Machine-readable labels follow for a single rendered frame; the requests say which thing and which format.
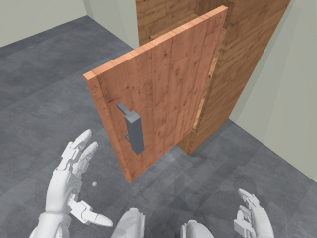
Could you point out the robot left forearm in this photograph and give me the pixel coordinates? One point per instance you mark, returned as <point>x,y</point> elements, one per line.
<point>52,225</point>

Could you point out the robot left thigh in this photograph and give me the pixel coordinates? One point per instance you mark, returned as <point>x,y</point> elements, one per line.
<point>131,225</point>

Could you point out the right robot hand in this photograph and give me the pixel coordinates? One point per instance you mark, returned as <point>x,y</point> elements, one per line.
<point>257,224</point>

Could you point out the robot right thigh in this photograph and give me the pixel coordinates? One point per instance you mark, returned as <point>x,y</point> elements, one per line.
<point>194,230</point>

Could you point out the handle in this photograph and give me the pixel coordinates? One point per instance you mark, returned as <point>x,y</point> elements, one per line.
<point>134,128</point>

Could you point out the cupboard door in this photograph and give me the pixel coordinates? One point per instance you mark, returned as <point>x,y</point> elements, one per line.
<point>163,82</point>

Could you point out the robot thigh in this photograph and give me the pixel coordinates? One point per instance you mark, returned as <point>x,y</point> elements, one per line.
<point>131,225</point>
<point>194,230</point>

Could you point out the left robot hand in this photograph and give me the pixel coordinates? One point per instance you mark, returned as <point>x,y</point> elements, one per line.
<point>67,177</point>

